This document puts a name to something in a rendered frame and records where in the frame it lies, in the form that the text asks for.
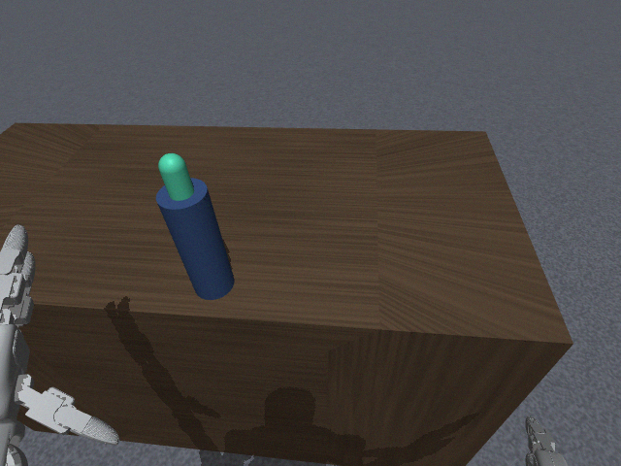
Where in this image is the left robot hand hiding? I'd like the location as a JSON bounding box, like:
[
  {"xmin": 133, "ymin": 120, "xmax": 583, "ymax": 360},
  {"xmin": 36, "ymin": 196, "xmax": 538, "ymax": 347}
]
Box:
[{"xmin": 0, "ymin": 224, "xmax": 119, "ymax": 446}]

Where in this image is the left robot arm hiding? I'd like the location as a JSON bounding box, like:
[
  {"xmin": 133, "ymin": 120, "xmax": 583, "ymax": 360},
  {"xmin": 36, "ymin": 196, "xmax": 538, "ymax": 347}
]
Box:
[{"xmin": 0, "ymin": 418, "xmax": 28, "ymax": 466}]

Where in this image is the bottle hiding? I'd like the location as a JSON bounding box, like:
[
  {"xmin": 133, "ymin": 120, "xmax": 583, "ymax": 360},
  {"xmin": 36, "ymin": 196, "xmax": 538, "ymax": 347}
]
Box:
[{"xmin": 156, "ymin": 153, "xmax": 234, "ymax": 300}]

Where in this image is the right robot hand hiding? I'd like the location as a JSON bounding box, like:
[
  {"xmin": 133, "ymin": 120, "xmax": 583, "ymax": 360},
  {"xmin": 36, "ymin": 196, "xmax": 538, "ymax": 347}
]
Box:
[{"xmin": 525, "ymin": 416, "xmax": 568, "ymax": 466}]

